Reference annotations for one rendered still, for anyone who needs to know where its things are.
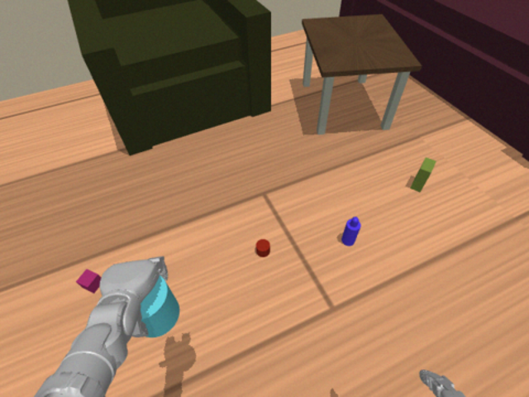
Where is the coffee table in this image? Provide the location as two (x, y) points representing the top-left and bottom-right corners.
(302, 14), (422, 135)

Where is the right robot hand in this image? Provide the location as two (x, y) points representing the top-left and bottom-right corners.
(419, 370), (465, 397)

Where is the sofa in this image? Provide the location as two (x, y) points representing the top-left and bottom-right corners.
(339, 0), (529, 161)

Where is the left robot arm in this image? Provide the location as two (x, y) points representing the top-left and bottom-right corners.
(34, 290), (141, 397)

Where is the armchair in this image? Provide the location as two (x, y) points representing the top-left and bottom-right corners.
(68, 0), (271, 155)

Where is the left robot hand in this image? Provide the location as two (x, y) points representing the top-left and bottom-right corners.
(99, 256), (168, 337)

